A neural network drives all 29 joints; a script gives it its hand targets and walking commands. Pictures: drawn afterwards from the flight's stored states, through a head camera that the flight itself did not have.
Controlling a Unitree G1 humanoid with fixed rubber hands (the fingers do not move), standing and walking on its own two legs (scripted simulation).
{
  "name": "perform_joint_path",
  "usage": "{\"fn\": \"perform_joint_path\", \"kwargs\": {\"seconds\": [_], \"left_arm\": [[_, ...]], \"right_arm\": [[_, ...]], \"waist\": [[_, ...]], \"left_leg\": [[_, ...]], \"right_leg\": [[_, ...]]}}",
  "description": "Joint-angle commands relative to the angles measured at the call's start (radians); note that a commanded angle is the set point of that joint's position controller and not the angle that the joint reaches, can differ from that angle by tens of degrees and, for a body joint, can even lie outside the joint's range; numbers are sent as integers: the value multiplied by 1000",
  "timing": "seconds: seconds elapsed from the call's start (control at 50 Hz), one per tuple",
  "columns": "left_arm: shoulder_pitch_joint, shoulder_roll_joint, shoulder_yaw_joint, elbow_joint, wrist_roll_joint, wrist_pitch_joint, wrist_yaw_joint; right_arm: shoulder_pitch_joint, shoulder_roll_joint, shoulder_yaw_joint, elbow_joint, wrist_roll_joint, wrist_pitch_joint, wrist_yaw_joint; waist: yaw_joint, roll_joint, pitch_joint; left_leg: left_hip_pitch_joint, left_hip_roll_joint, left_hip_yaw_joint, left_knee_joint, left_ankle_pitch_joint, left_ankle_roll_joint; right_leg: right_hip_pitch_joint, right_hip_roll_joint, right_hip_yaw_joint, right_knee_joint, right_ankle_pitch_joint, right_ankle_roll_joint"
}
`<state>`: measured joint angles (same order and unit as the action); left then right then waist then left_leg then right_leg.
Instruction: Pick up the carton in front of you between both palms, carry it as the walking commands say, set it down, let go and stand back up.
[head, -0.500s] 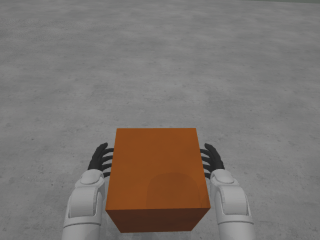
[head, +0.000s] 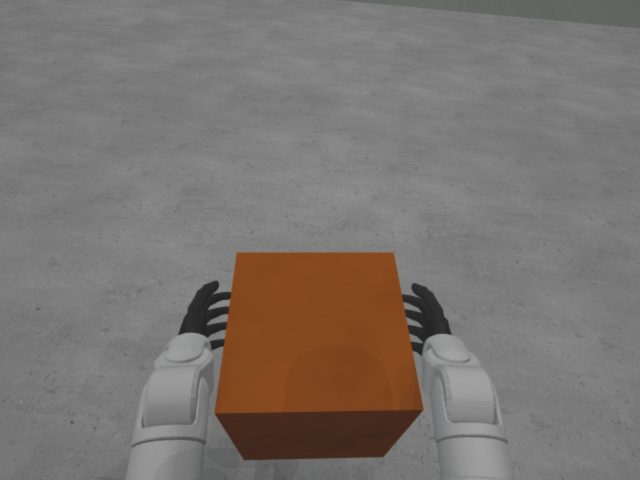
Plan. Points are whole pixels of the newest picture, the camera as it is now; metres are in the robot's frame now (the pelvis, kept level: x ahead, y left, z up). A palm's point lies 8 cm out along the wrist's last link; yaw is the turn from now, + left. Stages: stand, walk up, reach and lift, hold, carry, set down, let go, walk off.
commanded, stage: carry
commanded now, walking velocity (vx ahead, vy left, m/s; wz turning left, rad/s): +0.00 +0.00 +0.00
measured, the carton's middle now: (315, 361) +0.30 +0.00 -0.04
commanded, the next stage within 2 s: none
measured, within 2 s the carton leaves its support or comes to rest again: neither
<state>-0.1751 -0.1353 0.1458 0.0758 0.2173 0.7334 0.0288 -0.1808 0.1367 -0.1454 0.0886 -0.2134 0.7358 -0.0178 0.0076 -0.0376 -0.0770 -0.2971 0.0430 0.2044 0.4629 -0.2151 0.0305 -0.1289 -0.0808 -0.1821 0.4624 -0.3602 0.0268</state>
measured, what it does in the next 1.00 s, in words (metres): stands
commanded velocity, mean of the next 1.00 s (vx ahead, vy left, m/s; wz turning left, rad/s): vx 0.00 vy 0.00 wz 0.00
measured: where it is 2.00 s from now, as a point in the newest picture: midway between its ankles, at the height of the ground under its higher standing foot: outside the picture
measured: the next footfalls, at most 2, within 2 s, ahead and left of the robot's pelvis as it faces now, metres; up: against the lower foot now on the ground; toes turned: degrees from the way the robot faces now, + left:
none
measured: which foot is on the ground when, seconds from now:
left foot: down 0.00-1.00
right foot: down 0.00-1.00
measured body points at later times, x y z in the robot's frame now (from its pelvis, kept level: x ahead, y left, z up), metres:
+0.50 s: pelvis +0.03 -0.01 +0.00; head +0.03 -0.01 +0.45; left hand +0.33 +0.14 +0.03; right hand +0.33 -0.17 +0.03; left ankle +0.02 +0.10 -0.73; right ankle -0.09 -0.11 -0.73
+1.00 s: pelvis -0.02 -0.01 +0.00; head -0.04 -0.01 +0.45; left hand +0.28 +0.14 +0.03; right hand +0.27 -0.17 +0.03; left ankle +0.02 +0.10 -0.74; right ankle -0.09 -0.11 -0.74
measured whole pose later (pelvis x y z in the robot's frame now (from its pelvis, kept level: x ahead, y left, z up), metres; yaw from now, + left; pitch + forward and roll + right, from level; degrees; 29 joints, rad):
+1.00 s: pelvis -0.02 -0.01 +0.00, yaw -1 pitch +1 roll +0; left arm -0.20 -0.14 0.17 0.15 0.23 0.73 0.02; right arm -0.19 0.14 -0.16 0.15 -0.23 0.74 -0.02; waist 0.00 0.00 -0.09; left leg -0.33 0.08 0.18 0.52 -0.21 0.01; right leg -0.15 -0.06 -0.20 0.50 -0.37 0.00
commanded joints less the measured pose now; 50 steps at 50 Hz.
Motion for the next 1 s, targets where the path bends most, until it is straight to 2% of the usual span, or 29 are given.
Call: {"fn": "perform_joint_path", "kwargs": {"seconds": [0.0, 0.06, 0.1, 0.14, 0.18, 0.22, 0.24, 0.28, 0.32, 0.36, 0.38, 0.4, 0.46, 0.5, 0.58, 0.66, 0.76, 0.98], "left_arm": [[-370, -799, -550, -40, -212, -22, -201], [-389, -836, -554, -34, -224, -29, -208], [-393, -852, -557, -33, -230, -32, -213], [-388, -858, -560, -35, -235, -34, -214], [-376, -857, -561, -38, -236, -35, -214], [-371, -854, -562, -46, -236, -35, -213], [-374, -852, -562, -50, -236, -35, -213], [-379, -848, -563, -58, -237, -34, -211], [-378, -845, -566, -63, -239, -33, -211], [-382, -845, -567, -65, -240, -32, -212], [-387, -845, -566, -62, -240, -32, -213], [-389, -845, -565, -58, -239, -32, -214], [-381, -844, -558, -36, -234, -31, -216], [-379, -843, -552, -29, -231, -31, -216], [-390, -850, -553, -34, -235, -32, -216], [-408, -856, -565, -49, -241, -34, -215], [-426, -854, -560, -42, -236, -32, -212], [-450, -875, -528, 23, -220, -27, -223]], "right_arm": [[-335, 803, 499, -30, 196, -31, 190], [-384, 840, 530, -51, 217, -37, 198], [-405, 856, 550, -64, 229, -41, 201], [-409, 861, 567, -77, 235, -42, 201], [-406, 859, 581, -90, 239, -43, 200], [-406, 854, 592, -103, 241, -42, 199], [-408, 850, 595, -108, 241, -41, 198], [-409, 845, 596, -111, 242, -40, 198], [-401, 840, 594, -109, 242, -38, 198], [-399, 839, 587, -106, 238, -37, 197], [-399, 840, 580, -101, 235, -37, 197], [-395, 840, 574, -93, 231, -37, 196], [-378, 836, 562, -77, 221, -35, 196], [-384, 835, 561, -75, 219, -34, 197], [-404, 843, 569, -79, 228, -36, 198], [-423, 850, 578, -87, 238, -39, 199], [-447, 848, 574, -73, 241, -40, 203], [-462, 863, 532, -8, 219, -34, 213]], "waist": [[-10, 106, -315], [-10, 103, -325], [-9, 93, -322], [-7, 57, -325], [-5, 5, -330], [-3, -22, -316], [-3, -22, -306], [-3, -1, -305], [-5, 37, -326], [-4, 65, -318], [-4, 69, -305], [-5, 62, -296], [-4, -1, -290], [-3, -14, -281], [-4, 7, -291], [-8, 19, -284], [-10, 39, -251], [-11, 41, -216]], "left_leg": [[289, 162, -126, 52, 882, 21], [316, 160, -126, 63, 956, 28], [303, 148, -123, 72, 935, 27], [249, 127, -110, 88, 834, 17], [170, 101, -85, 102, 675, -4], [131, 76, -60, 80, 552, -24], [137, 70, -55, 61, 531, -28], [197, 77, -62, 52, 610, -23], [268, 108, -89, 71, 775, 0], [285, 128, -107, 74, 839, 17], [271, 127, -108, 77, 811, 18], [240, 120, -103, 82, 749, 13], [132, 87, -70, 91, 510, -19], [134, 82, -65, 88, 467, -26], [178, 111, -83, 102, 555, -11], [159, 121, -88, 94, 447, -9], [147, 130, -103, 62, 396, -6], [122, 132, -117, 13, 273, -10]], "right_leg": [[3, -61, 47, 26, 490, 19], [-13, -39, 41, 3, 449, 26], [9, -33, 40, -27, 478, 25], [69, -44, 44, -27, 616, 21], [143, -67, 49, 10, 802, 17], [165, -83, 46, 27, 894, 10], [157, -84, 45, 30, 896, 8], [110, -76, 39, 44, 834, 11], [52, -58, 38, 48, 685, 17], [30, -45, 44, -9, 550, 19], [38, -44, 44, -33, 552, 17], [65, -50, 47, -37, 608, 13], [151, -93, 56, 13, 859, 1], [133, -105, 56, 20, 887, -7], [80, -91, 42, 26, 729, -7], [61, -95, 42, 19, 589, -20], [20, -87, 48, -8, 409, -24], [-46, -88, 68, -52, 239, -33]]}}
